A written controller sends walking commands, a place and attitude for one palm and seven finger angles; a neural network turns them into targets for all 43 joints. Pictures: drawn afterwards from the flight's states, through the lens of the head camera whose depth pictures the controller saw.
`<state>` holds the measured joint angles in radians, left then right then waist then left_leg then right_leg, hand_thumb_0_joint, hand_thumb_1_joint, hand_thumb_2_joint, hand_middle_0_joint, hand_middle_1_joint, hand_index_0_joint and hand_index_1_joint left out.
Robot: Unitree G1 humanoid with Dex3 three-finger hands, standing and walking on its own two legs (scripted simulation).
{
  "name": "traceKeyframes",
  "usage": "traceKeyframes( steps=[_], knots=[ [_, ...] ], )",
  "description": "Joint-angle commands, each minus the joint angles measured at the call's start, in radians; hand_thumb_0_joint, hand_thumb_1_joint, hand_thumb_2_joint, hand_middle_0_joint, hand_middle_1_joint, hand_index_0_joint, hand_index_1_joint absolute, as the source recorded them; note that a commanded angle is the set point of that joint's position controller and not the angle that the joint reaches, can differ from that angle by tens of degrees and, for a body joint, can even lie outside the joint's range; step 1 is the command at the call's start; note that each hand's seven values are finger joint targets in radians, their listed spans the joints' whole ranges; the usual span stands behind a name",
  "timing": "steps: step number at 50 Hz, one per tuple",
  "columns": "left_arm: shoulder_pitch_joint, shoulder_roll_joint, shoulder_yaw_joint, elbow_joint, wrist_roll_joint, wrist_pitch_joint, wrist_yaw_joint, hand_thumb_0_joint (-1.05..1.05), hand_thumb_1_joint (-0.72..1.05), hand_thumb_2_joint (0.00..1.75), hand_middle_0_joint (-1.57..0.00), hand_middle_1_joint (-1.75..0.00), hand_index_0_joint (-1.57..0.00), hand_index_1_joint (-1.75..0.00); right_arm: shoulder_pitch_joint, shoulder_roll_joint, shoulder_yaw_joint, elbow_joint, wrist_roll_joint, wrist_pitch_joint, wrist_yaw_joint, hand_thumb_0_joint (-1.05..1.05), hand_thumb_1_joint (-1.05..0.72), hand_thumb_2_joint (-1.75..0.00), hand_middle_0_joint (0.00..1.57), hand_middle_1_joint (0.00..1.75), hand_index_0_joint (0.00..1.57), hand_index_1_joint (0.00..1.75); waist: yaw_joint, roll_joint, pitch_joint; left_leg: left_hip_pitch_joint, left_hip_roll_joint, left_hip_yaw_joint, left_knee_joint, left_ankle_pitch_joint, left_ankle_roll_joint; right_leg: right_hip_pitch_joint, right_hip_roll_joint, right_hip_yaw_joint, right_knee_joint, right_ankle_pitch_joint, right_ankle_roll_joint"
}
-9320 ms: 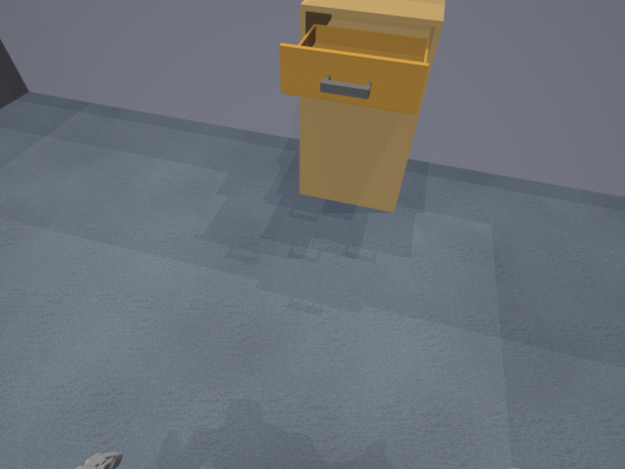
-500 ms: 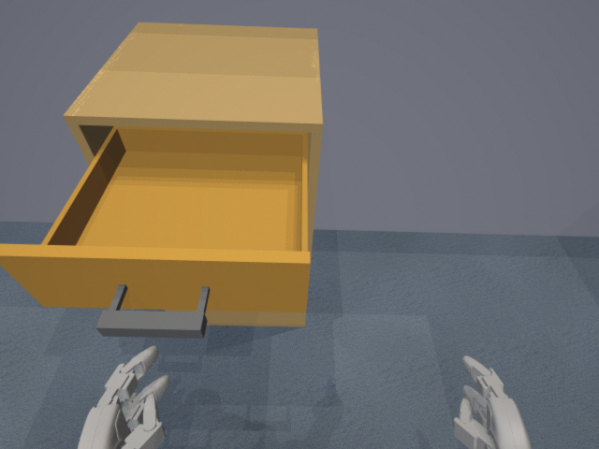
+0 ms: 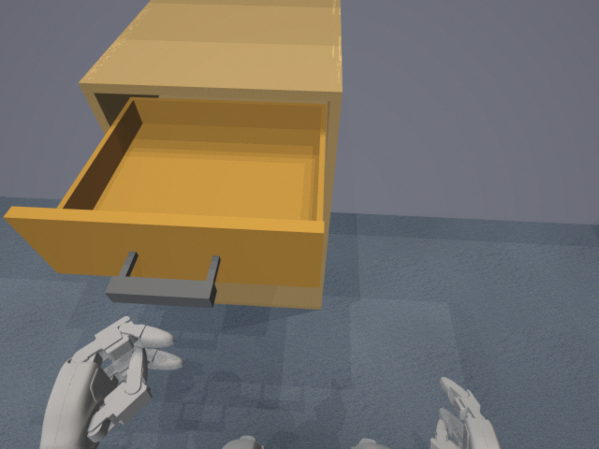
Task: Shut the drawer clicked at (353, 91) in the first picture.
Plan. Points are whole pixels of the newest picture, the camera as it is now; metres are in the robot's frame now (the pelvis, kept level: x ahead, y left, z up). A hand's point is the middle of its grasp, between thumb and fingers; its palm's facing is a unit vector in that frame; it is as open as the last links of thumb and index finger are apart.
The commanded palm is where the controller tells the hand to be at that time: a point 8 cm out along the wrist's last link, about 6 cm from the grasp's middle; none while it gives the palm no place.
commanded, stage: raise the hand and make a fist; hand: left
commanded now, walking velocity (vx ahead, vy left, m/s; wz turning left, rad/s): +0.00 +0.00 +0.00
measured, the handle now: (167, 276) +0.33 +0.21 +0.04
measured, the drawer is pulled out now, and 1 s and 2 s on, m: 0.30 0.30 0.30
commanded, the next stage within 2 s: bring the fist close to the handle in 1.12 s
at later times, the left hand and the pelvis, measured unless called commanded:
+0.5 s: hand (133, 395) +0.17 +0.17 +0.11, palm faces -0.01 -1.00 -0.05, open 3.1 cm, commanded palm +0.11 +0.23 +0.12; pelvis +0.02 +0.03 +0.01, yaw +0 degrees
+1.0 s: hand (111, 399) +0.16 +0.18 +0.13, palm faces +0.05 -1.00 -0.09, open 3.3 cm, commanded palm +0.10 +0.23 +0.14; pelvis +0.03 +0.02 +0.02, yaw +0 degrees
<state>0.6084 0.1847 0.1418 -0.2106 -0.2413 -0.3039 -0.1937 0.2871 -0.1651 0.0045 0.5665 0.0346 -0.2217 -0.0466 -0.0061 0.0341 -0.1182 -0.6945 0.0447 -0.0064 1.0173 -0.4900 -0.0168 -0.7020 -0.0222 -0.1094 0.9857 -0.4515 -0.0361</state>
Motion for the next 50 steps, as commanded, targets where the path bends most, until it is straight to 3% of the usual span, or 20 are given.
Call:
traceKeyframes(
  steps=[1, 5, 7, 9, 11, 15, 18, 22, 24, 28, 30, 34, 39, 42, 45, 46, 50],
  knots=[
    [0.120, 0.084, 0.017, -0.202, 0.006, -0.096, -0.007, 0.00, 0.90, 0.90, -1.00, -1.17, -1.00, -1.17, -0.158, -0.142, -0.062, -0.202, 0.006, -0.085, -0.005, 0.00, -0.90, -0.90, 0.20, 0.30, 0.20, 0.30, 0.020, -0.056, -0.075, -0.001, -0.048, -0.004, -0.148, 0.173, 0.044, 0.149, -0.006, 0.102, -0.212, 0.053, 0.029],
    [0.111, 0.097, 0.001, -0.292, -0.012, -0.131, -0.042, 0.00, 0.90, 0.90, -1.08, -1.25, -1.08, -1.25, -0.139, -0.157, -0.062, -0.207, 0.011, -0.120, -0.007, 0.00, -0.90, -0.90, 0.20, 0.30, 0.20, 0.30, 0.010, -0.038, -0.102, 0.034, -0.048, -0.011, -0.155, 0.156, 0.046, 0.141, -0.001, 0.098, -0.222, 0.010, 0.023],
    [0.111, 0.117, 0.028, -0.334, -0.023, -0.147, -0.033, 0.00, 0.90, 0.90, -1.12, -1.30, -1.12, -1.30, -0.129, -0.159, -0.065, -0.207, 0.012, -0.131, -0.009, 0.00, -0.90, -0.90, 0.20, 0.30, 0.20, 0.30, 0.018, -0.026, -0.128, 0.050, -0.047, -0.015, -0.161, 0.162, 0.045, 0.151, 0.003, 0.088, -0.214, 0.018, 0.020],
    [0.120, 0.125, 0.046, -0.347, -0.016, -0.151, -0.005, 0.00, 0.90, 0.90, -1.16, -1.34, -1.16, -1.34, -0.137, -0.158, -0.063, -0.201, 0.011, -0.128, -0.009, 0.00, -0.90, -0.90, 0.20, 0.30, 0.20, 0.30, 0.024, -0.012, -0.104, 0.060, -0.043, -0.020, -0.175, 0.160, 0.043, 0.140, 0.011, 0.066, -0.205, 0.026, 0.016],
    [0.134, 0.093, 0.016, -0.377, -0.012, -0.146, 0.016, 0.00, 0.90, 0.90, -1.20, -1.38, -1.20, -1.38, -0.127, -0.153, -0.060, -0.210, 0.011, -0.127, -0.003, 0.00, -0.90, -0.90, 0.20, 0.30, 0.20, 0.30, 0.025, 0.040, -0.107, 0.089, -0.043, -0.020, -0.191, 0.179, 0.041, 0.138, 0.016, 0.038, -0.183, 0.068, 0.012],
    [0.191, 0.048, -0.053, -0.392, 0.016, -0.089, 0.030, 0.00, 0.90, 0.90, -1.28, -1.47, -1.28, -1.47, -0.128, -0.154, -0.055, -0.231, 0.012, -0.116, 0.010, 0.00, -0.90, -0.90, 0.20, 0.30, 0.20, 0.30, 0.023, 0.050, -0.105, 0.127, -0.037, -0.024, -0.209, 0.246, 0.042, 0.156, 0.017, 0.011, -0.172, 0.160, 0.015],
    [0.189, 0.047, -0.096, -0.427, 0.036, -0.032, 0.022, 0.00, 0.90, 0.90, -1.34, -1.53, -1.34, -1.53, -0.136, -0.158, -0.046, -0.256, 0.012, -0.106, 0.014, 0.00, -0.90, -0.90, 0.20, 0.30, 0.20, 0.30, 0.016, 0.028, -0.069, 0.128, -0.033, -0.027, -0.225, 0.240, 0.043, 0.163, 0.017, 0.009, -0.185, 0.167, 0.018],
    [0.202, 0.079, -0.063, -0.475, 0.052, 0.020, 0.038, 0.00, 0.90, 0.90, -1.40, -1.60, -1.40, -1.60, -0.142, -0.149, -0.039, -0.274, 0.013, -0.080, 0.011, 0.00, -0.90, -0.90, 0.20, 0.30, 0.20, 0.30, 0.029, -0.002, -0.048, 0.137, -0.028, -0.031, -0.249, 0.238, 0.041, 0.186, 0.022, 0.002, -0.194, 0.166, 0.017],
    [0.205, 0.093, -0.049, -0.509, 0.055, 0.029, 0.053, 0.00, 0.90, 0.90, -1.40, -1.60, -1.40, -1.60, -0.148, -0.146, -0.032, -0.278, 0.012, -0.071, 0.011, 0.00, -0.90, -0.90, 0.20, 0.30, 0.20, 0.30, 0.037, 0.019, -0.046, 0.154, -0.027, -0.031, -0.254, 0.250, 0.041, 0.194, 0.025, 0.000, -0.196, 0.175, 0.015],
    [0.238, 0.057, -0.069, -0.574, 0.038, 0.027, 0.059, 0.00, 0.90, 0.90, -1.40, -1.60, -1.40, -1.60, -0.134, -0.134, -0.023, -0.286, 0.013, -0.075, 0.018, 0.00, -0.90, -0.90, 0.20, 0.30, 0.20, 0.30, 0.039, 0.035, -0.070, 0.191, -0.023, -0.030, -0.255, 0.304, 0.035, 0.206, 0.028, -0.009, -0.195, 0.218, 0.017],
    [0.229, 0.054, -0.079, -0.567, 0.038, 0.031, 0.053, 0.00, 0.90, 0.90, -1.40, -1.60, -1.40, -1.60, -0.132, -0.138, -0.020, -0.277, 0.014, -0.079, 0.018, 0.00, -0.90, -0.90, 0.20, 0.30, 0.20, 0.30, 0.027, 0.010, -0.056, 0.193, -0.023, -0.031, -0.255, 0.305, 0.036, 0.208, 0.028, -0.007, -0.206, 0.229, 0.021],
    [0.260, 0.052, -0.099, -0.576, 0.045, 0.048, 0.034, 0.00, 0.90, 0.90, -1.40, -1.60, -1.40, -1.60, -0.145, -0.141, -0.019, -0.275, 0.019, -0.098, 0.021, 0.00, -0.90, -0.90, 0.20, 0.30, 0.20, 0.30, 0.030, 0.007, -0.039, 0.193, -0.023, -0.038, -0.266, 0.298, 0.036, 0.222, 0.026, -0.006, -0.217, 0.223, 0.019],
    [0.300, 0.099, -0.017, -0.532, 0.041, 0.075, 0.036, 0.00, 0.90, 0.90, -1.40, -1.60, -1.40, -1.60, -0.158, -0.135, -0.024, -0.261, 0.026, -0.097, 0.006, 0.00, -0.90, -0.90, 0.20, 0.30, 0.20, 0.30, 0.049, -0.039, -0.033, 0.182, -0.029, -0.027, -0.278, 0.279, 0.035, 0.261, 0.028, 0.008, -0.244, 0.228, 0.016],
    [0.306, 0.087, -0.007, -0.535, 0.021, 0.062, 0.034, 0.00, 0.90, 0.90, -1.40, -1.60, -1.40, -1.60, -0.159, -0.128, -0.022, -0.262, 0.030, -0.099, 0.000, 0.00, -0.90, -0.90, 0.20, 0.30, 0.20, 0.30, 0.053, -0.036, -0.021, 0.184, -0.034, -0.016, -0.281, 0.271, 0.034, 0.266, 0.027, 0.011, -0.254, 0.227, 0.017],
    [0.297, 0.089, -0.003, -0.576, 0.004, 0.031, 0.032, 0.00, 0.90, 0.90, -1.40, -1.60, -1.40, -1.60, -0.153, -0.129, -0.020, -0.259, 0.027, -0.119, 0.003, 0.00, -0.90, -0.90, 0.20, 0.30, 0.20, 0.30, 0.056, 0.019, -0.051, 0.204, -0.039, -0.014, -0.277, 0.297, 0.032, 0.280, 0.026, 0.015, -0.252, 0.248, 0.014],
    [0.319, 0.085, -0.003, -0.566, 0.000, 0.021, 0.029, 0.00, 0.90, 0.90, -1.40, -1.60, -1.40, -1.60, -0.150, -0.127, -0.024, -0.252, 0.028, -0.126, 0.005, 0.00, -0.90, -0.90, 0.20, 0.30, 0.20, 0.30, 0.055, 0.011, -0.050, 0.212, -0.037, -0.013, -0.273, 0.314, 0.031, 0.279, 0.028, 0.014, -0.251, 0.266, 0.014],
    [0.295, 0.092, -0.013, -0.547, 0.000, -0.009, 0.010, 0.00, 0.90, 0.90, -1.40, -1.60, -1.40, -1.60, -0.146, -0.140, -0.025, -0.235, 0.025, -0.145, 0.010, 0.00, -0.90, -0.90, 0.20, 0.30, 0.20, 0.30, 0.041, 0.021, -0.027, 0.199, -0.041, -0.012, -0.262, 0.300, 0.034, 0.264, 0.027, 0.026, -0.261, 0.263, 0.014]
  ],
)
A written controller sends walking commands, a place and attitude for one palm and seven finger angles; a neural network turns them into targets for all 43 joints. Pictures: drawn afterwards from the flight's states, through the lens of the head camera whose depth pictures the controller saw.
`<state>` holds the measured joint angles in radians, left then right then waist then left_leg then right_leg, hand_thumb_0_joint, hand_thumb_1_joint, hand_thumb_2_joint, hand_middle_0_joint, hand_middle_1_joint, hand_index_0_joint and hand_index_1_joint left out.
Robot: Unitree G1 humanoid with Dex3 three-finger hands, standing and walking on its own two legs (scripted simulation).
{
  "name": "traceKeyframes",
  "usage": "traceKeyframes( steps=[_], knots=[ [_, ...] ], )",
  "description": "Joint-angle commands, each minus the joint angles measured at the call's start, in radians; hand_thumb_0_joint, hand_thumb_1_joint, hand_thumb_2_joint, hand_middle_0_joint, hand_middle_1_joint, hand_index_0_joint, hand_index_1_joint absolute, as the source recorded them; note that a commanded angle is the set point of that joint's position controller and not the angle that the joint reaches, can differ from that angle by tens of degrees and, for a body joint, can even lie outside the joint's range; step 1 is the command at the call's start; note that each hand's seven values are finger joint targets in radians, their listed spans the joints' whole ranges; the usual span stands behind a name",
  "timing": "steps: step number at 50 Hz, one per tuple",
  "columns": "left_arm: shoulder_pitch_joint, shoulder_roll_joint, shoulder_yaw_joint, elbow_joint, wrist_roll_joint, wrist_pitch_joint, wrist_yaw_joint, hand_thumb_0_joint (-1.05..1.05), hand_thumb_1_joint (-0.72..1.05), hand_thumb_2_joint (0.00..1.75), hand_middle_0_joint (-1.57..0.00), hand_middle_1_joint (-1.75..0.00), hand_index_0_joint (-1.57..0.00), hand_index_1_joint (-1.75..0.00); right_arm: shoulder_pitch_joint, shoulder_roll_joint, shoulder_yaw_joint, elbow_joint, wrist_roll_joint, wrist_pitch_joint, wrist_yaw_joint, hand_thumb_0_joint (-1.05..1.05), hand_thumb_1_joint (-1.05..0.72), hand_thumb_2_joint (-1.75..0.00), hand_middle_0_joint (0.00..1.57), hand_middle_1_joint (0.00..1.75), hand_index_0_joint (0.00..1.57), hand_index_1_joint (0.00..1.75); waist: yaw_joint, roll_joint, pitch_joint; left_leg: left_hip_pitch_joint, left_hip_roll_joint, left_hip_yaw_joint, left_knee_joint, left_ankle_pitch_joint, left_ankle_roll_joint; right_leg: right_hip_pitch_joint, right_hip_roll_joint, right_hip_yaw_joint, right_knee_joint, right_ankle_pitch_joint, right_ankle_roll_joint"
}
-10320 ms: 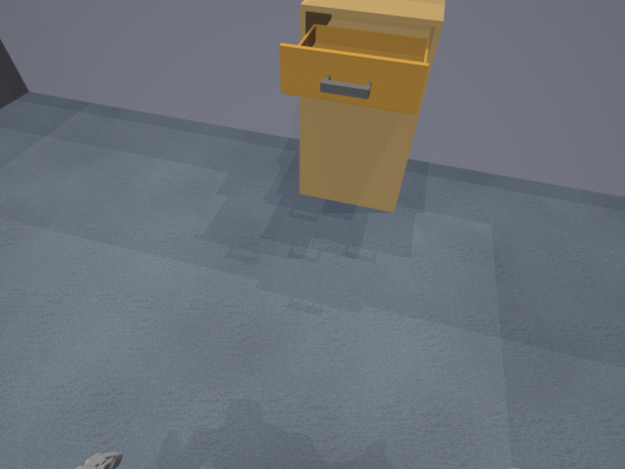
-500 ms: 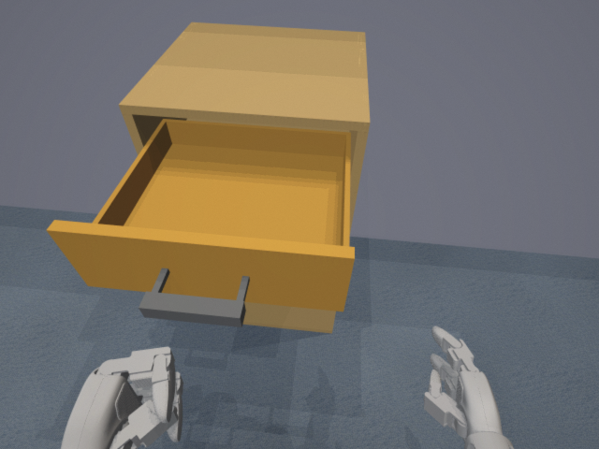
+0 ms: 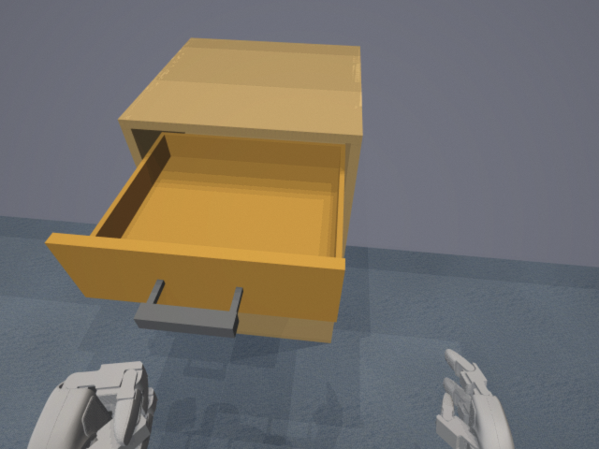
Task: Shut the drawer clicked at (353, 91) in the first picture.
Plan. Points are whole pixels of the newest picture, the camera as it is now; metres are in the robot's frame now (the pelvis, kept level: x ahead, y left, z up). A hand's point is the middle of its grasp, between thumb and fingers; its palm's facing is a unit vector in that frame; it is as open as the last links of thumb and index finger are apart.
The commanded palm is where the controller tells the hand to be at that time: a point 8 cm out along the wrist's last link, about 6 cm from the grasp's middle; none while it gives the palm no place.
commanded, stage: raise the hand and make a fist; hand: left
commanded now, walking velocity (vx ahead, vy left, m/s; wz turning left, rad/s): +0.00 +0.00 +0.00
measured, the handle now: (193, 305) +0.31 +0.19 +0.02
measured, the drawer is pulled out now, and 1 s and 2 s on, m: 0.30 0.30 0.30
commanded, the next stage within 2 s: bring the fist close to the handle in 0.12 s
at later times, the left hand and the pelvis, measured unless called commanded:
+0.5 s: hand (171, 426) +0.13 +0.15 +0.08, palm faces +0.00 -1.00 -0.07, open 3.3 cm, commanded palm +0.10 +0.21 +0.09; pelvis -0.02 -0.01 +0.00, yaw +1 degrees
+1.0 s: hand (189, 396) +0.18 +0.15 +0.04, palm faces -0.01 -1.00 -0.04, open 3.3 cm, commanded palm +0.15 +0.20 +0.04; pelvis -0.01 +0.00 -0.02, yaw +0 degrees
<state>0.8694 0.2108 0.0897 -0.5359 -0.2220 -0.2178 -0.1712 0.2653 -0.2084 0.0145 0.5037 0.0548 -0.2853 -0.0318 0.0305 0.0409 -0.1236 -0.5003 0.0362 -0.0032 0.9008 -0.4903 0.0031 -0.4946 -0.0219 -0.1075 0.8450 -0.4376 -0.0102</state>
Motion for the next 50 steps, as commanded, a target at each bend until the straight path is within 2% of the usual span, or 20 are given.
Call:
traceKeyframes(
  steps=[1, 4, 7, 8, 9, 11, 12, 16, 17, 20, 22, 27, 29, 32, 33, 37, 41, 44, 46, 50],
  knots=[
    [0.026, 0.057, 0.025, -0.212, -0.019, -0.097, -0.017, 0.00, 0.90, 0.90, -1.40, -1.60, -1.40, -1.60, -0.123, -0.096, -0.035, -0.174, 0.005, -0.086, -0.005, 0.00, -0.90, -0.90, 0.20, 0.30, 0.20, 0.30, -0.003, -0.004, -0.006, 0.000, -0.033, -0.017, -0.144, 0.286, 0.017, 0.046, 0.026, 0.027, -0.127, 0.236, -0.010],
    [0.000, 0.072, 0.039, -0.181, -0.012, -0.094, -0.018, 0.00, 0.90, 0.90, -1.40, -1.60, -1.40, -1.60, -0.131, -0.102, -0.038, -0.170, 0.006, -0.089, -0.011, 0.00, -0.90, -0.90, 0.20, 0.30, 0.20, 0.30, -0.004, -0.017, 0.018, -0.014, -0.033, -0.018, -0.146, 0.237, 0.019, 0.037, 0.024, 0.039, -0.146, 0.174, -0.011],
    [0.020, 0.064, 0.036, -0.188, -0.015, -0.087, -0.023, 0.00, 0.90, 0.90, -1.40, -1.60, -1.40, -1.60, -0.136, -0.097, -0.036, -0.178, 0.008, -0.092, -0.012, 0.00, -0.90, -0.90, 0.20, 0.30, 0.20, 0.30, 0.007, -0.022, -0.006, -0.010, -0.036, -0.013, -0.150, 0.229, 0.020, 0.052, 0.020, 0.048, -0.152, 0.161, -0.011],
    [0.015, 0.087, 0.069, -0.179, -0.020, -0.084, -0.021, 0.00, 0.90, 0.90, -1.40, -1.60, -1.40, -1.60, -0.137, -0.093, -0.040, -0.173, 0.009, -0.089, -0.015, 0.00, -0.90, -0.90, 0.20, 0.30, 0.20, 0.30, 0.009, -0.053, -0.013, -0.016, -0.036, -0.012, -0.146, 0.230, 0.019, 0.064, 0.017, 0.058, -0.160, 0.160, -0.009],
    [0.015, 0.104, 0.094, -0.163, -0.019, -0.082, -0.018, 0.00, 0.90, 0.90, -1.40, -1.60, -1.40, -1.60, -0.144, -0.095, -0.039, -0.166, 0.009, -0.086, -0.019, 0.00, -0.90, -0.90, 0.20, 0.30, 0.20, 0.30, 0.017, -0.033, -0.008, -0.015, -0.037, -0.009, -0.149, 0.224, 0.019, 0.070, 0.019, 0.063, -0.168, 0.149, -0.012],
    [-0.003, 0.085, 0.073, -0.184, -0.021, -0.083, -0.018, 0.00, 0.90, 0.90, -1.40, -1.60, -1.40, -1.60, -0.141, -0.091, -0.035, -0.173, 0.010, -0.086, -0.020, 0.00, -0.90, -0.90, 0.20, 0.30, 0.20, 0.30, 0.011, -0.011, -0.006, -0.007, -0.038, -0.004, -0.151, 0.220, 0.019, 0.063, 0.016, 0.062, -0.170, 0.142, -0.010],
    [-0.028, 0.067, 0.056, -0.150, -0.024, -0.081, -0.019, 0.00, 0.90, 0.90, -1.40, -1.60, -1.40, -1.60, -0.141, -0.093, -0.032, -0.166, 0.008, -0.087, -0.022, 0.00, -0.90, -0.90, 0.20, 0.30, 0.20, 0.30, -0.001, -0.039, 0.028, -0.022, -0.039, -0.006, -0.146, 0.208, 0.020, 0.047, 0.015, 0.064, -0.176, 0.128, -0.007],
    [-0.086, 0.036, 0.021, -0.076, -0.031, -0.096, -0.032, 0.00, 0.90, 0.90, -1.40, -1.60, -1.40, -1.60, -0.131, -0.106, -0.032, -0.151, 0.002, -0.092, -0.025, 0.00, -0.90, -0.90, 0.20, 0.30, 0.20, 0.30, -0.019, -0.064, 0.063, -0.047, -0.042, -0.010, -0.135, 0.165, 0.020, 0.005, 0.015, 0.075, -0.190, 0.066, -0.001],
    [-0.102, 0.049, 0.031, -0.065, -0.028, -0.102, -0.034, 0.00, 0.90, 0.90, -1.40, -1.60, -1.40, -1.60, -0.127, -0.109, -0.036, -0.146, 0.000, -0.092, -0.026, 0.00, -0.90, -0.90, 0.20, 0.30, 0.20, 0.30, -0.022, -0.078, 0.053, -0.050, -0.043, -0.010, -0.129, 0.169, 0.021, 0.008, 0.011, 0.085, -0.194, 0.064, 0.001],
    [-0.127, 0.066, 0.034, -0.067, -0.007, -0.118, -0.032, 0.00, 0.90, 0.90, -1.40, -1.60, -1.40, -1.60, -0.121, -0.110, -0.038, -0.147, -0.006, -0.093, -0.021, 0.00, -0.90, -0.90, 0.20, 0.30, 0.20, 0.30, -0.016, -0.022, 0.010, -0.051, -0.046, -0.008, -0.124, 0.167, 0.022, 0.010, 0.006, 0.090, -0.178, 0.049, -0.003],
    [-0.146, 0.085, 0.056, -0.051, 0.000, -0.127, -0.026, 0.00, 0.90, 0.90, -1.40, -1.60, -1.40, -1.60, -0.117, -0.109, -0.041, -0.142, -0.009, -0.086, -0.020, 0.00, -0.90, -0.90, 0.20, 0.30, 0.20, 0.30, -0.016, -0.028, -0.010, -0.059, -0.046, -0.008, -0.116, 0.179, 0.022, 0.011, 0.006, 0.084, -0.162, 0.064, -0.005],
    [-0.190, 0.081, 0.088, 0.010, -0.023, -0.153, -0.020, 0.00, 0.90, 0.90, -1.40, -1.60, -1.40, -1.60, -0.118, -0.109, -0.047, -0.131, -0.011, -0.073, -0.021, 0.00, -0.90, -0.90, 0.20, 0.30, 0.20, 0.30, -0.017, -0.026, -0.030, -0.087, -0.048, -0.004, -0.098, 0.174, 0.018, 0.002, 0.004, 0.085, -0.147, 0.058, -0.003],
    [-0.204, 0.067, 0.078, 0.039, -0.027, -0.157, -0.023, 0.00, 0.90, 0.90, -1.40, -1.60, -1.40, -1.60, -0.120, -0.116, -0.047, -0.126, -0.014, -0.068, -0.021, 0.00, -0.90, -0.90, 0.20, 0.30, 0.20, 0.30, -0.023, -0.043, -0.038, -0.091, -0.047, -0.009, -0.094, 0.191, 0.020, 0.001, 0.008, 0.078, -0.136, 0.089, -0.003],
    [-0.186, 0.042, 0.048, 0.059, -0.025, -0.160, -0.035, 0.00, 0.90, 0.90, -1.40, -1.60, -1.40, -1.60, -0.112, -0.120, -0.053, -0.128, -0.015, -0.067, -0.015, 0.00, -0.90, -0.90, 0.20, 0.30, 0.20, 0.30, -0.023, -0.014, -0.072, -0.082, -0.048, -0.007, -0.085, 0.235, 0.019, 0.000, 0.007, 0.062, -0.099, 0.169, -0.003],
    [-0.191, 0.036, 0.034, 0.064, -0.022, -0.159, -0.038, 0.00, 0.90, 0.90, -1.40, -1.60, -1.40, -1.60, -0.108, -0.121, -0.054, -0.131, -0.015, -0.066, -0.013, 0.00, -0.90, -0.90, 0.20, 0.30, 0.20, 0.30, -0.027, -0.029, -0.078, -0.089, -0.048, -0.007, -0.081, 0.239, 0.020, -0.002, 0.006, 0.060, -0.093, 0.178, -0.002],
    [-0.237, 0.057, 0.043, 0.093, -0.006, -0.166, -0.028, 0.00, 0.90, 0.90, -1.40, -1.60, -1.40, -1.60, -0.103, -0.127, -0.059, -0.128, -0.020, -0.051, -0.014, 0.00, -0.90, -0.90, 0.20, 0.30, 0.20, 0.30, -0.037, -0.055, -0.066, -0.121, -0.044, -0.014, -0.072, 0.216, 0.019, -0.037, 0.010, 0.056, -0.073, 0.146, -0.002],
    [-0.254, 0.053, 0.047, 0.087, 0.006, -0.195, 0.003, 0.00, 0.90, 0.90, -1.40, -1.60, -1.40, -1.60, -0.094, -0.124, -0.061, -0.134, -0.026, -0.036, -0.012, 0.00, -0.90, -0.90, 0.20, 0.30, 0.20, 0.30, -0.027, -0.020, -0.105, -0.122, -0.042, -0.018, -0.059, 0.239, 0.016, -0.058, 0.016, 0.039, -0.024, 0.167, -0.009],
    [-0.264, 0.034, 0.018, 0.080, 0.018, -0.211, 0.021, 0.00, 0.90, 0.90, -1.40, -1.60, -1.40, -1.60, -0.094, -0.126, -0.059, -0.144, -0.030, -0.026, -0.006, 0.00, -0.90, -0.90, 0.20, 0.30, 0.20, 0.30, -0.029, 0.003, -0.134, -0.127, -0.039, -0.022, -0.043, 0.266, 0.014, -0.081, 0.019, 0.025, 0.016, 0.189, -0.011],
    [-0.276, 0.003, -0.025, 0.086, 0.023, -0.215, 0.024, 0.00, 0.90, 0.90, -1.40, -1.60, -1.40, -1.60, -0.084, -0.126, -0.059, -0.151, -0.032, -0.020, -0.001, 0.00, -0.90, -0.90, 0.20, 0.30, 0.20, 0.30, -0.041, 0.011, -0.144, -0.131, -0.038, -0.024, -0.026, 0.271, 0.012, -0.108, 0.017, 0.023, 0.032, 0.195, -0.010],
    [-0.302, 0.008, -0.038, 0.127, 0.045, -0.208, 0.028, 0.00, 0.90, 0.90, -1.40, -1.60, -1.40, -1.60, -0.074, -0.136, -0.060, -0.160, -0.036, 0.006, 0.000, 0.00, -0.90, -0.90, 0.20, 0.30, 0.20, 0.30, -0.053, -0.026, -0.144, -0.174, -0.035, -0.027, 0.001, 0.253, 0.013, -0.143, 0.019, 0.025, 0.055, 0.184, -0.010]
  ],
)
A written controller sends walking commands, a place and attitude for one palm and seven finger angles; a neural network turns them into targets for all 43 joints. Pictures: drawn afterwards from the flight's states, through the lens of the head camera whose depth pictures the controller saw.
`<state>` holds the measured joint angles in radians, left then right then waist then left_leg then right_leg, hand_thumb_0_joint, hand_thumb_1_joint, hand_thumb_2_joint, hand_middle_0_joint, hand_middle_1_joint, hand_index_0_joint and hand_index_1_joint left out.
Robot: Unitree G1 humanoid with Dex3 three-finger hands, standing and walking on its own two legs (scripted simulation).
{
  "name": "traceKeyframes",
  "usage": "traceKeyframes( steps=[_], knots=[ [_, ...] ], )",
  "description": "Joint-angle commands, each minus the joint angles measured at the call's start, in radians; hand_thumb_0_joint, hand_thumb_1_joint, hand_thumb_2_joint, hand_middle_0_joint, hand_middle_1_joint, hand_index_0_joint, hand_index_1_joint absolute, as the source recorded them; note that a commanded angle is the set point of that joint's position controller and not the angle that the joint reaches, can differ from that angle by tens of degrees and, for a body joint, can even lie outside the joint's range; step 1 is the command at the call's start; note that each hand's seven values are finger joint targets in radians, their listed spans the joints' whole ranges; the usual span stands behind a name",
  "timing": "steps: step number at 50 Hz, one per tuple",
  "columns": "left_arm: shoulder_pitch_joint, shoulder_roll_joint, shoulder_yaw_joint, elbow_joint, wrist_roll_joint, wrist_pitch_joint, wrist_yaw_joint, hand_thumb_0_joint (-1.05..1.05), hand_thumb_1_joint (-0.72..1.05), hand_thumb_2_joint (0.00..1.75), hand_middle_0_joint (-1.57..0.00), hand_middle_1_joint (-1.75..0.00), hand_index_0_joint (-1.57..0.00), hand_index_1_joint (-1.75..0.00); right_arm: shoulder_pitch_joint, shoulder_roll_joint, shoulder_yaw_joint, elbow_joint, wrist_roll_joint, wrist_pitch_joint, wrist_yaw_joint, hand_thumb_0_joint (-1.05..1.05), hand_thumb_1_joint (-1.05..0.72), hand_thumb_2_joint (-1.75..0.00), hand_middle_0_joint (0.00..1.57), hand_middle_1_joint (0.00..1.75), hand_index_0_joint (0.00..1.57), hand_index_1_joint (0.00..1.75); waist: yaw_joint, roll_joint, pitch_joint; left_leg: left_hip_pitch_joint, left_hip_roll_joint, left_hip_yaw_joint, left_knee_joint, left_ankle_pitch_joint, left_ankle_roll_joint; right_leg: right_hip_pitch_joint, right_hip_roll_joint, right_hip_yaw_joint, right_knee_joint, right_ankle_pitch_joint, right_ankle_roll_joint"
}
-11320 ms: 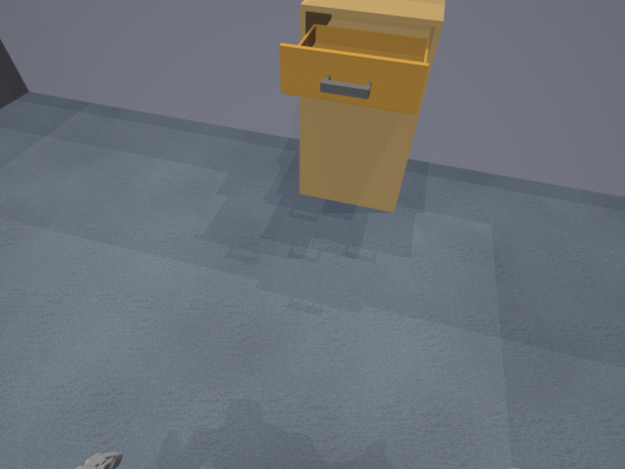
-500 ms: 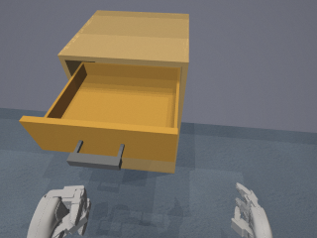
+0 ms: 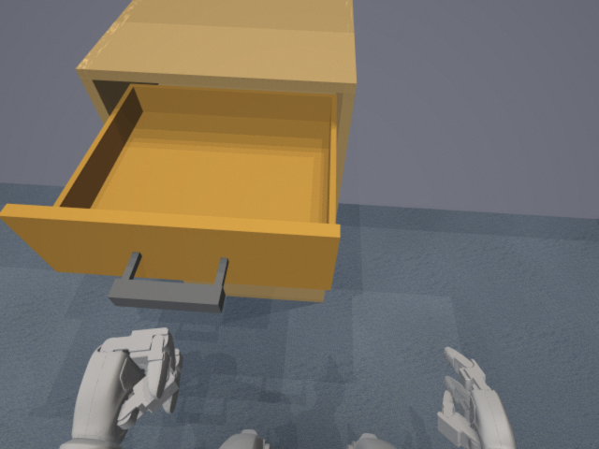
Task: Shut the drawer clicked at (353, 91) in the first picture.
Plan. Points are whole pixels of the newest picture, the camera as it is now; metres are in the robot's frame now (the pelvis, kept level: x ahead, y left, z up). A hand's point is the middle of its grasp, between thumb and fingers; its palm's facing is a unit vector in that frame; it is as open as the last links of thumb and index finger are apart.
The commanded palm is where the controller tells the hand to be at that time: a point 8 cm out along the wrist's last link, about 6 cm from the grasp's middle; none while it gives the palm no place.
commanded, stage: bring the fist close to the handle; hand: left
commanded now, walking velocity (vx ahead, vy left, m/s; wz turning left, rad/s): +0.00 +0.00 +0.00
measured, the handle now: (173, 279) +0.32 +0.19 +0.04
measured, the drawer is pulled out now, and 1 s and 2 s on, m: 0.30 0.30 0.19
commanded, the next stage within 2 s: push the drawer shut in 0.62 s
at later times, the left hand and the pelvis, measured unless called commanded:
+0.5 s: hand (192, 361) +0.22 +0.14 +0.04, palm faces -0.03 -1.00 -0.06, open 3.3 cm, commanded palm +0.19 +0.20 +0.05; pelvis +0.00 +0.00 -0.01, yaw -1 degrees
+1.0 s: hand (195, 346) +0.24 +0.14 +0.04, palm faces -0.04 -1.00 -0.08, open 3.3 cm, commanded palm +0.22 +0.20 +0.05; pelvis +0.00 -0.01 -0.02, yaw +0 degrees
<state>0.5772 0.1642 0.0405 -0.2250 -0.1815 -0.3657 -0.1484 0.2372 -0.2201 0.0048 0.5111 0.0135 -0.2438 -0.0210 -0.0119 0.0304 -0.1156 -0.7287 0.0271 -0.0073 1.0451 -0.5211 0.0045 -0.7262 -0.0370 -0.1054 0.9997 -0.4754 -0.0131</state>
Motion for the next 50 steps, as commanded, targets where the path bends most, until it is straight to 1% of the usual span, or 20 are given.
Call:
traceKeyframes(
  steps=[1, 3, 4, 9, 10, 11, 12, 17, 19, 22, 25, 29, 30, 35, 37, 39, 42, 44, 47, 50],
  knots=[
    [-0.017, 0.064, 0.016, -0.179, 0.009, -0.060, 0.008, 0.00, 0.90, 0.90, -1.40, -1.60, -1.40, -1.60, -0.045, -0.124, -0.052, -0.169, 0.005, -0.030, -0.010, 0.00, -0.90, -0.90, 0.20, 0.30, 0.20, 0.30, -0.008, -0.012, -0.161, 0.047, -0.026, -0.024, -0.137, 0.284, 0.010, 0.084, 0.034, 0.025, -0.090, 0.222, -0.008],
    [-0.047, 0.058, 0.005, -0.178, 0.011, -0.058, 0.012, 0.00, 0.90, 0.90, -1.40, -1.60, -1.40, -1.60, -0.044, -0.125, -0.047, -0.181, 0.004, -0.021, -0.010, 0.00, -0.90, -0.90, 0.20, 0.30, 0.20, 0.30, -0.012, -0.012, -0.168, 0.029, -0.026, -0.026, -0.126, 0.272, 0.009, 0.069, 0.033, 0.025, -0.078, 0.209, -0.009],
    [-0.067, 0.083, 0.032, -0.170, 0.017, -0.060, 0.022, 0.00, 0.90, 0.90, -1.40, -1.60, -1.40, -1.60, -0.045, -0.126, -0.050, -0.175, 0.002, -0.013, -0.013, 0.00, -0.90, -0.90, 0.20, 0.30, 0.20, 0.30, -0.012, -0.025, -0.170, 0.021, -0.024, -0.027, -0.117, 0.270, 0.011, 0.061, 0.035, 0.028, -0.074, 0.204, -0.009],
    [-0.124, 0.088, 0.048, -0.164, 0.015, -0.083, 0.042, 0.00, 0.90, 0.90, -1.40, -1.60, -1.40, -1.60, -0.039, -0.125, -0.046, -0.179, -0.002, 0.002, -0.013, 0.00, -0.90, -0.90, 0.20, 0.30, 0.20, 0.30, -0.010, 0.001, -0.212, 0.002, -0.023, -0.027, -0.086, 0.268, 0.008, 0.033, 0.036, 0.033, -0.044, 0.199, -0.013],
    [-0.111, 0.068, 0.032, -0.159, 0.015, -0.086, 0.041, 0.00, 0.90, 0.90, -1.40, -1.60, -1.40, -1.60, -0.035, -0.122, -0.045, -0.185, -0.003, 0.004, -0.011, 0.00, -0.90, -0.90, 0.20, 0.30, 0.20, 0.30, -0.005, 0.017, -0.227, 0.002, -0.024, -0.026, -0.083, 0.281, 0.007, 0.033, 0.034, 0.030, -0.034, 0.208, -0.014],
    [-0.122, 0.065, 0.026, -0.149, 0.013, -0.086, 0.041, 0.00, 0.90, 0.90, -1.40, -1.60, -1.40, -1.60, -0.033, -0.124, -0.046, -0.185, -0.002, 0.006, -0.009, 0.00, -0.90, -0.90, 0.20, 0.30, 0.20, 0.30, -0.013, 0.005, -0.233, -0.004, -0.023, -0.025, -0.073, 0.281, 0.007, 0.026, 0.035, 0.031, -0.032, 0.214, -0.012],
    [-0.135, 0.069, 0.021, -0.166, 0.010, -0.086, 0.038, 0.00, 0.90, 0.90, -1.40, -1.60, -1.40, -1.60, -0.034, -0.126, -0.045, -0.190, -0.001, 0.006, -0.008, 0.00, -0.90, -0.90, 0.20, 0.30, 0.20, 0.30, -0.010, 0.029, -0.246, -0.002, -0.025, -0.022, -0.072, 0.275, 0.008, 0.028, 0.034, 0.037, -0.034, 0.209, -0.012],
    [-0.094, 0.085, 0.026, -0.178, 0.009, -0.044, 0.039, 0.00, 0.90, 0.90, -1.40, -1.60, -1.40, -1.60, -0.020, -0.127, -0.047, -0.205, 0.005, 0.026, -0.008, 0.00, -0.90, -0.90, 0.20, 0.30, 0.20, 0.30, -0.009, 0.009, -0.275, 0.011, -0.025, -0.016, -0.085, 0.300, 0.011, 0.082, 0.033, 0.039, -0.053, 0.247, -0.009],
    [-0.088, 0.104, 0.052, -0.143, 0.011, -0.024, 0.048, 0.00, 0.90, 0.90, -1.40, -1.60, -1.40, -1.60, -0.023, -0.128, -0.047, -0.201, 0.006, 0.039, -0.013, 0.00, -0.90, -0.90, 0.20, 0.30, 0.20, 0.30, -0.011, -0.026, -0.247, -0.011, -0.025, -0.016, -0.087, 0.281, 0.013, 0.088, 0.036, 0.042, -0.066, 0.235, -0.008],
    [-0.085, 0.076, 0.034, -0.155, 0.005, -0.023, 0.053, 0.00, 0.90, 0.90, -1.40, -1.60, -1.40, -1.60, -0.027, -0.124, -0.044, -0.210, 0.009, 0.045, -0.012, 0.00, -0.90, -0.90, 0.20, 0.30, 0.20, 0.30, -0.013, -0.011, -0.226, -0.011, -0.027, -0.014, -0.093, 0.268, 0.011, 0.077, 0.035, 0.038, -0.066, 0.224, -0.008],
    [-0.064, 0.079, 0.043, -0.153, 0.000, -0.034, 0.061, 0.00, 0.90, 0.90, -1.40, -1.60, -1.40, -1.60, -0.024, -0.122, -0.046, -0.208, 0.007, 0.047, -0.012, 0.00, -0.90, -0.90, 0.20, 0.30, 0.20, 0.30, -0.013, -0.041, -0.214, -0.022, -0.027, -0.013, -0.091, 0.268, 0.012, 0.087, 0.035, 0.040, -0.072, 0.228, -0.007],
    [-0.073, 0.094, 0.033, -0.183, 0.013, -0.073, 0.060, 0.00, 0.90, 0.90, -1.40, -1.60, -1.40, -1.60, -0.025, -0.124, -0.047, -0.207, 0.005, 0.041, -0.011, 0.00, -0.90, -0.90, 0.20, 0.30, 0.20, 0.30, -0.016, -0.002, -0.211, -0.014, -0.026, -0.012, -0.082, 0.267, 0.014, 0.066, 0.033, 0.046, -0.065, 0.220, -0.011],
    [-0.061, 0.079, 0.018, -0.194, 0.015, -0.083, 0.058, 0.00, 0.90, 0.90, -1.40, -1.60, -1.40, -1.60, -0.021, -0.120, -0.047, -0.206, 0.003, 0.038, -0.008, 0.00, -0.90, -0.90, 0.20, 0.30, 0.20, 0.30, -0.013, 0.024, -0.230, -0.002, -0.027, -0.012, -0.082, 0.277, 0.012, 0.064, 0.033, 0.044, -0.057, 0.227, -0.012],
    [-0.042, 0.093, 0.038, -0.158, 0.015, -0.085, 0.051, 0.00, 0.90, 0.90, -1.40, -1.60, -1.40, -1.60, -0.025, -0.122, -0.051, -0.205, 0.005, 0.047, -0.008, 0.00, -0.90, -0.90, 0.20, 0.30, 0.20, 0.30, -0.021, -0.019, -0.196, -0.037, -0.029, -0.007, -0.069, 0.238, 0.014, 0.054, 0.033, 0.053, -0.069, 0.199, -0.008],
    [-0.082, 0.086, 0.023, -0.165, 0.012, -0.085, 0.049, 0.00, 0.90, 0.90, -1.40, -1.60, -1.40, -1.60, -0.027, -0.125, -0.047, -0.211, 0.005, 0.046, -0.008, 0.00, -0.90, -0.90, 0.20, 0.30, 0.20, 0.30, -0.029, -0.019, -0.187, -0.045, -0.030, -0.009, -0.066, 0.209, 0.016, 0.038, 0.032, 0.057, -0.073, 0.165, -0.007],
    [-0.143, 0.124, 0.061, -0.156, 0.013, -0.088, 0.053, 0.00, 0.90, 0.90, -1.40, -1.60, -1.40, -1.60, -0.024, -0.129, -0.047, -0.198, 0.003, 0.047, -0.015, 0.00, -0.90, -0.90, 0.20, 0.30, 0.20, 0.30, -0.033, -0.022, -0.183, -0.059, -0.029, -0.009, -0.054, 0.206, 0.016, 0.037, 0.032, 0.067, -0.074, 0.158, -0.008],
    [-0.188, 0.101, 0.039, -0.156, 0.005, -0.094, 0.046, 0.00, 0.90, 0.90, -1.40, -1.60, -1.40, -1.60, -0.021, -0.130, -0.041, -0.200, 0.002, 0.039, -0.016, 0.00, -0.90, -0.90, 0.20, 0.30, 0.20, 0.30, -0.033, -0.009, -0.218, -0.049, -0.031, -0.010, -0.052, 0.208, 0.017, 0.038, 0.031, 0.066, -0.068, 0.158, -0.007],
    [-0.240, 0.127, 0.063, -0.133, 0.000, -0.087, 0.042, 0.00, 0.90, 0.90, -1.40, -1.60, -1.40, -1.60, -0.019, -0.137, -0.039, -0.187, 0.003, 0.039, -0.020, 0.00, -0.90, -0.90, 0.20, 0.30, 0.20, 0.30, -0.039, -0.005, -0.222, -0.052, -0.030, -0.009, -0.045, 0.209, 0.018, 0.040, 0.031, 0.072, -0.074, 0.158, -0.007],
    [-0.269, 0.141, 0.087, -0.084, -0.011, -0.064, 0.027, 0.00, 0.90, 0.90, -1.40, -1.60, -1.40, -1.60, -0.016, -0.139, -0.038, -0.184, 0.006, 0.039, -0.022, 0.00, -0.90, -0.90, 0.20, 0.30, 0.20, 0.30, -0.032, -0.017, -0.246, -0.058, -0.032, -0.002, -0.049, 0.208, 0.018, 0.071, 0.027, 0.087, -0.087, 0.158, -0.002],
    [-0.292, 0.143, 0.098, -0.047, -0.018, -0.035, 0.019, 0.00, 0.90, 0.90, -1.40, -1.60, -1.40, -1.60, -0.014, -0.142, -0.035, -0.177, 0.009, 0.042, -0.021, 0.00, -0.90, -0.90, 0.20, 0.30, 0.20, 0.30, -0.027, 0.004, -0.254, -0.041, -0.033, -0.001, -0.065, 0.237, 0.017, 0.099, 0.026, 0.081, -0.092, 0.199, -0.005]
  ],
)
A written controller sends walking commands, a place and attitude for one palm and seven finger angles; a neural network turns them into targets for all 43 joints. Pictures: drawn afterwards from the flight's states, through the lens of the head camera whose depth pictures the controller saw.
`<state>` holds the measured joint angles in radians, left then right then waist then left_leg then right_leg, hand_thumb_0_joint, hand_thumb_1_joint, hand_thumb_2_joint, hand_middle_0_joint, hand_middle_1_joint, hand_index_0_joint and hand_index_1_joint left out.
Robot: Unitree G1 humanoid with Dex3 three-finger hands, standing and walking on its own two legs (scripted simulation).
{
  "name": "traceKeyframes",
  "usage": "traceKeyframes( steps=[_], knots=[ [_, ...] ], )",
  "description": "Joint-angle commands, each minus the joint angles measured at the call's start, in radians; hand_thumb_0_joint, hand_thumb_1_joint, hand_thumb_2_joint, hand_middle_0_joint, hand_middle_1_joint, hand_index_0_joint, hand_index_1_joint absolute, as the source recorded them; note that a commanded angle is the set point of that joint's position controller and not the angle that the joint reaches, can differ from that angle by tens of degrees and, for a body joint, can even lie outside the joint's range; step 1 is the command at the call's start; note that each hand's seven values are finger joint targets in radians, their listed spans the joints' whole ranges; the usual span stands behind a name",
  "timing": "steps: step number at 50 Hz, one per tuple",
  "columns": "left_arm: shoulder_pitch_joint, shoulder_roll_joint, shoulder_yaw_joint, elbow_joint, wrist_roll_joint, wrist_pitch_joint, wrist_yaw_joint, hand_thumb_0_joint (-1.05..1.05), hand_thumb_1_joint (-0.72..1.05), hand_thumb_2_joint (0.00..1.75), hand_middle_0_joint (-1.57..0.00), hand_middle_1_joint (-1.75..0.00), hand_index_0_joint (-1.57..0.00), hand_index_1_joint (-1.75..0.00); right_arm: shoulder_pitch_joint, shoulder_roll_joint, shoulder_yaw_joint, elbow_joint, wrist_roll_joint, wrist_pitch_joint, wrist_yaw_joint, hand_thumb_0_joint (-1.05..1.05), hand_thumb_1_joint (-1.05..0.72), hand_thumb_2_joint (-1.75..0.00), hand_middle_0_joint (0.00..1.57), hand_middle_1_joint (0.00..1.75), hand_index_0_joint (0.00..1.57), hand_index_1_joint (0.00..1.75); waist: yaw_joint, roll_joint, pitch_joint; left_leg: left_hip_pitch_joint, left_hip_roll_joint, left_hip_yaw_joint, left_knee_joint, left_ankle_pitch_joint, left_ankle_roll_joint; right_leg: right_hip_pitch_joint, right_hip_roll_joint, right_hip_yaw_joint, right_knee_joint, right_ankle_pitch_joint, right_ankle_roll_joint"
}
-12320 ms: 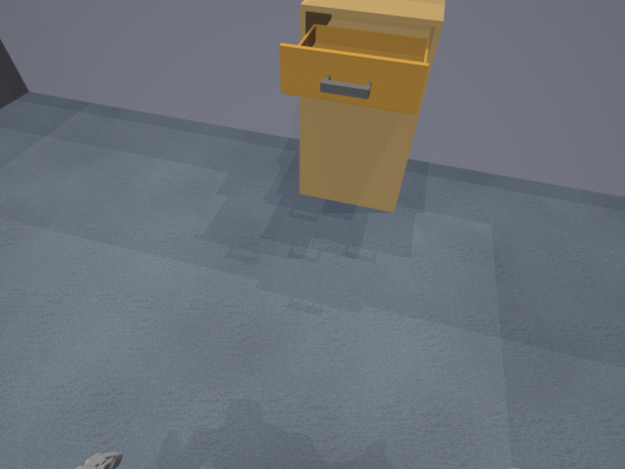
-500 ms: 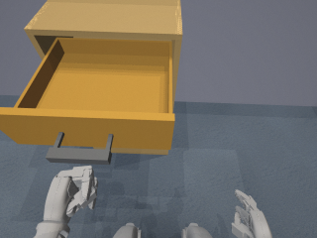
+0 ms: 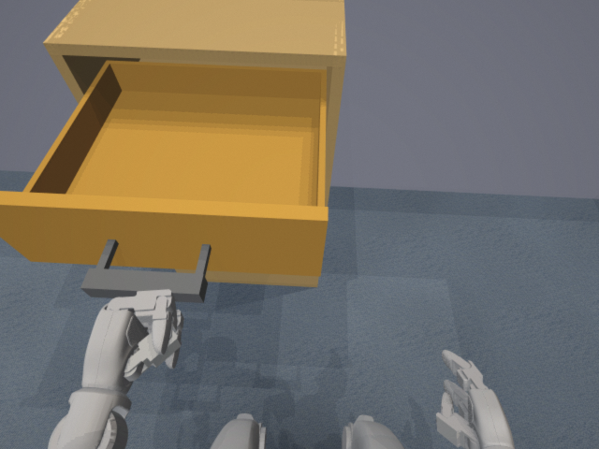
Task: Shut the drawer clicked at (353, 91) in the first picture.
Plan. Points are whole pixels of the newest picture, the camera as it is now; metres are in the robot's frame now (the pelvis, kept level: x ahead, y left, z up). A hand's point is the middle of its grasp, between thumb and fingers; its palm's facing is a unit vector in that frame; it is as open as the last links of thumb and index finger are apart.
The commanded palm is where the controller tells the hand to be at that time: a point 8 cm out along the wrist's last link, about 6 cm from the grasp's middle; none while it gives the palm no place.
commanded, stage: push the drawer shut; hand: left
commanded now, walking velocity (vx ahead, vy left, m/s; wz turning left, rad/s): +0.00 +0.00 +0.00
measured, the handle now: (152, 267) +0.33 +0.20 +0.06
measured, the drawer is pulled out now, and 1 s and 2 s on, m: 0.30 0.19 0.06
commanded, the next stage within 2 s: none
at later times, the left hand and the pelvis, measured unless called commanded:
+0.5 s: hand (178, 306) +0.28 +0.16 +0.05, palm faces -0.06 -1.00 -0.07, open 2.9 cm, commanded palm +0.28 +0.21 +0.07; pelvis -0.02 +0.01 +0.01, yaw +0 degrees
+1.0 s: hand (189, 253) +0.35 +0.16 +0.06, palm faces -0.04 -1.00 -0.05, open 2.9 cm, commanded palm +0.34 +0.21 +0.07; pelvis -0.01 +0.02 +0.01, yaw -1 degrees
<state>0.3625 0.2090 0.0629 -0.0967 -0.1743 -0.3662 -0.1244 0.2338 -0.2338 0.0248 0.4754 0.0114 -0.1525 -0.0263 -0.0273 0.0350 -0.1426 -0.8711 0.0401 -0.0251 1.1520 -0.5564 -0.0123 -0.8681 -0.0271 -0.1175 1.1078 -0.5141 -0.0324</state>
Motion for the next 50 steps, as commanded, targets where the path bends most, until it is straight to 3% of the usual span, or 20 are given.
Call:
traceKeyframes(
  steps=[1, 7, 9, 13, 17, 19, 25, 30, 34, 37, 38, 39, 40, 47, 49, 50],
  knots=[
    [-0.064, 0.093, 0.075, -0.168, -0.029, -0.024, -0.007, 0.00, 0.90, 0.90, -1.40, -1.60, -1.40, -1.60, -0.009, -0.128, -0.056, -0.146, 0.013, -0.047, -0.014, 0.00, -0.90, -0.90, 0.20, 0.30, 0.20, 0.30, -0.004, 0.000, -0.231, 0.112, -0.047, 0.016, -0.184, 0.287, 0.032, 0.253, 0.017, 0.086, -0.200, 0.258, 0.014],
    [-0.203, 0.081, 0.059, -0.144, -0.035, -0.031, 0.001, 0.00, 0.90, 0.90, -1.40, -1.60, -1.40, -1.60, -0.003, -0.136, -0.053, -0.121, 0.009, -0.054, -0.016, 0.00, -0.90, -0.90, 0.20, 0.30, 0.20, 0.30, -0.037, -0.019, -0.197, 0.116, -0.043, 0.008, -0.185, 0.266, 0.032, 0.206, 0.017, 0.075, -0.207, 0.236, 0.020],
    [-0.260, 0.087, 0.056, -0.128, -0.030, -0.047, 0.008, 0.00, 0.90, 0.90, -1.40, -1.60, -1.40, -1.60, -0.012, -0.140, -0.051, -0.110, 0.006, -0.059, -0.019, 0.00, -0.90, -0.90, 0.20, 0.30, 0.20, 0.30, -0.040, -0.017, -0.182, 0.108, -0.042, 0.002, -0.186, 0.247, 0.033, 0.188, 0.018, 0.074, -0.204, 0.203, 0.016],
    [-0.329, 0.081, 0.045, -0.103, -0.024, -0.064, 0.009, 0.00, 0.90, 0.90, -1.40, -1.60, -1.40, -1.60, -0.012, -0.141, -0.055, -0.096, 0.007, -0.067, -0.016, 0.00, -0.90, -0.90, 0.20, 0.30, 0.20, 0.30, -0.036, 0.003, -0.216, 0.130, -0.043, 0.001, -0.194, 0.241, 0.031, 0.184, 0.015, 0.074, -0.201, 0.191, 0.014],
    [-0.419, 0.082, 0.035, -0.061, -0.016, -0.054, 0.009, 0.00, 0.90, 0.90, -1.40, -1.60, -1.40, -1.60, -0.019, -0.145, -0.053, -0.083, 0.010, -0.063, -0.017, 0.00, -0.90, -0.90, 0.20, 0.30, 0.20, 0.30, -0.043, 0.005, -0.229, 0.141, -0.043, -0.002, -0.205, 0.216, 0.033, 0.176, 0.015, 0.076, -0.210, 0.161, 0.015],
    [-0.474, 0.113, 0.060, -0.036, -0.014, -0.045, 0.012, 0.00, 0.90, 0.90, -1.40, -1.60, -1.40, -1.60, -0.022, -0.149, -0.053, -0.072, 0.013, -0.059, -0.021, 0.00, -0.90, -0.90, 0.20, 0.30, 0.20, 0.30, -0.044, -0.003, -0.234, 0.138, -0.041, -0.006, -0.211, 0.203, 0.034, 0.178, 0.016, 0.076, -0.213, 0.141, 0.014],
    [-0.632, 0.080, 0.026, 0.052, -0.012, -0.021, 0.025, 0.00, 0.90, 0.90, -1.40, -1.60, -1.40, -1.60, -0.032, -0.148, -0.043, -0.053, 0.016, -0.051, -0.022, 0.00, -0.90, -0.90, 0.20, 0.30, 0.20, 0.30, -0.054, 0.014, -0.227, 0.157, -0.043, -0.016, -0.235, 0.154, 0.033, 0.148, 0.016, 0.070, -0.220, 0.104, 0.013],
    [-0.688, 0.119, 0.080, 0.138, -0.012, -0.016, 0.033, 0.00, 0.90, 0.90, -1.40, -1.60, -1.40, -1.60, -0.025, -0.151, -0.045, -0.042, 0.013, -0.039, -0.021, 0.00, -0.90, -0.90, 0.20, 0.30, 0.20, 0.30, -0.040, -0.035, -0.257, 0.145, -0.043, -0.008, -0.244, 0.170, 0.032, 0.198, 0.015, 0.080, -0.233, 0.116, 0.016],
    [-0.737, 0.148, 0.114, 0.191, -0.011, -0.023, 0.035, 0.00, 0.90, 0.90, -1.40, -1.60, -1.40, -1.60, -0.020, -0.152, -0.044, -0.035, 0.014, -0.029, -0.017, 0.00, -0.90, -0.90, 0.20, 0.30, 0.20, 0.30, -0.031, 0.000, -0.264, 0.155, -0.043, -0.004, -0.252, 0.191, 0.029, 0.208, 0.016, 0.081, -0.232, 0.138, 0.011],
    [-0.793, 0.126, 0.097, 0.229, -0.010, -0.030, 0.034, 0.00, 0.90, 0.90, -1.40, -1.60, -1.40, -1.60, -0.016, -0.150, -0.043, -0.028, 0.013, -0.020, -0.013, 0.00, -0.90, -0.90, 0.20, 0.30, 0.20, 0.30, -0.039, 0.019, -0.248, 0.166, -0.042, -0.001, -0.257, 0.193, 0.026, 0.191, 0.017, 0.079, -0.233, 0.147, 0.011],
    [-0.819, 0.118, 0.091, 0.239, -0.010, -0.033, 0.034, 0.00, 0.90, 0.90, -1.40, -1.60, -1.40, -1.60, -0.008, -0.152, -0.044, -0.025, 0.013, -0.019, -0.012, 0.00, -0.90, -0.90, 0.20, 0.30, 0.20, 0.30, -0.047, -0.008, -0.252, 0.168, -0.040, -0.005, -0.257, 0.195, 0.026, 0.190, 0.017, 0.077, -0.232, 0.153, 0.013],
    [-0.808, 0.140, 0.114, 0.261, -0.009, -0.036, 0.038, 0.00, 0.90, 0.90, -1.40, -1.60, -1.40, -1.60, -0.004, -0.155, -0.047, -0.022, 0.011, -0.015, -0.013, 0.00, -0.90, -0.90, 0.20, 0.30, 0.20, 0.30, -0.042, -0.021, -0.248, 0.159, -0.037, -0.007, -0.258, 0.199, 0.027, 0.192, 0.020, 0.076, -0.230, 0.153, 0.012],
    [-0.814, 0.120, 0.096, 0.265, -0.005, -0.041, 0.036, 0.00, 0.90, 0.90, -1.40, -1.60, -1.40, -1.60, -0.002, -0.153, -0.045, -0.026, 0.011, -0.013, -0.010, 0.00, -0.90, -0.90, 0.20, 0.30, 0.20, 0.30, -0.041, -0.001, -0.258, 0.168, -0.039, -0.005, -0.261, 0.206, 0.026, 0.196, 0.019, 0.076, -0.228, 0.162, 0.011],
    [-0.911, 0.133, 0.108, 0.330, 0.005, -0.058, 0.038, 0.00, 0.90, 0.90, -1.40, -1.60, -1.40, -1.60, 0.030, -0.159, -0.054, -0.004, 0.008, 0.010, -0.002, 0.00, -0.90, -0.90, 0.20, 0.30, 0.20, 0.30, -0.051, 0.003, -0.291, 0.188, -0.036, -0.001, -0.255, 0.268, 0.024, 0.204, 0.020, 0.077, -0.218, 0.233, 0.011],
    [-0.938, 0.161, 0.129, 0.342, 0.009, -0.066, 0.039, 0.00, 0.90, 0.90, -1.40, -1.60, -1.40, -1.60, 0.041, -0.162, -0.058, 0.003, 0.007, 0.016, -0.003, 0.00, -0.90, -0.90, 0.20, 0.30, 0.20, 0.30, -0.051, -0.008, -0.313, 0.190, -0.034, -0.003, -0.250, 0.290, 0.025, 0.214, 0.023, 0.079, -0.210, 0.254, 0.011],
    [-0.944, 0.162, 0.133, 0.342, 0.011, -0.069, 0.038, 0.00, 0.90, 0.90, -1.40, -1.60, -1.40, -1.60, 0.045, -0.160, -0.058, 0.005, 0.006, 0.018, -0.001, 0.00, -0.90, -0.90, 0.20, 0.30, 0.20, 0.30, -0.048, 0.016, -0.333, 0.200, -0.036, 0.001, -0.249, 0.305, 0.024, 0.223, 0.022, 0.082, -0.208, 0.272, 0.010]
  ],
)
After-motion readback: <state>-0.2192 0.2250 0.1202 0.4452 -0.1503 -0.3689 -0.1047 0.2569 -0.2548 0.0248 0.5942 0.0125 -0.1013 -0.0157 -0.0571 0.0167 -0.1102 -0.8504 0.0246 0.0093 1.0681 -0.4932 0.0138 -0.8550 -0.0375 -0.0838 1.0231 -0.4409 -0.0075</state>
